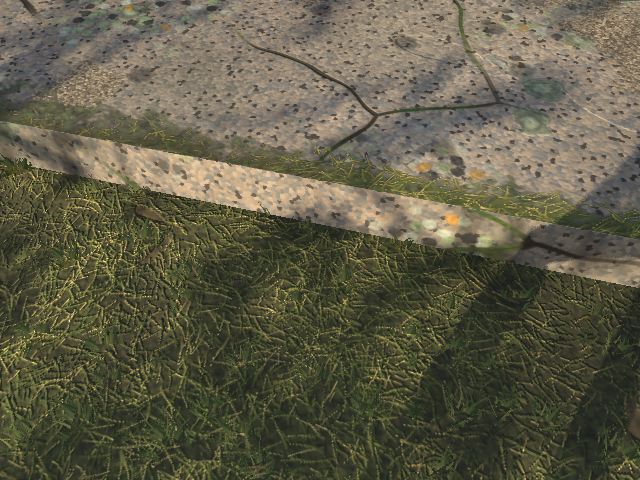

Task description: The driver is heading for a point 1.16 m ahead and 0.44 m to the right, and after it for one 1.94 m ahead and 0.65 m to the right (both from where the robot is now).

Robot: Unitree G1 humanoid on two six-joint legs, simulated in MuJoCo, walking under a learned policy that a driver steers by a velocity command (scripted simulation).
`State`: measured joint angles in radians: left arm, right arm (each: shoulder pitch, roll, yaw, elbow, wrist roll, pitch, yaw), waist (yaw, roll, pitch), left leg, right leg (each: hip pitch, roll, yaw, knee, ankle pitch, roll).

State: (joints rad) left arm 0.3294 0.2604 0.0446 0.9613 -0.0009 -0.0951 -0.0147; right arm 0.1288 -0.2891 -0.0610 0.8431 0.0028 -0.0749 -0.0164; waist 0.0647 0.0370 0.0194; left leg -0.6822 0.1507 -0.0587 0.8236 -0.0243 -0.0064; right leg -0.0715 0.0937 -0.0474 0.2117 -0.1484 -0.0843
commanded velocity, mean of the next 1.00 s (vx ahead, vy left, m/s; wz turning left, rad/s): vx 0.50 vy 0.00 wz -0.40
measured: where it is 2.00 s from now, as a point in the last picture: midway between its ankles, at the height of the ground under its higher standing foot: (501, 321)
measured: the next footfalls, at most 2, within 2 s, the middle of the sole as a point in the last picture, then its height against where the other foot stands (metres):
left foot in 0.22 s outside the picture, level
right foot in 0.76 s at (422, 461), level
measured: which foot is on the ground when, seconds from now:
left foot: up 0.00-0.20, down 0.22-0.76, up 0.78-1.00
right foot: down 0.00-0.24, up 0.26-0.74, down 0.76-1.00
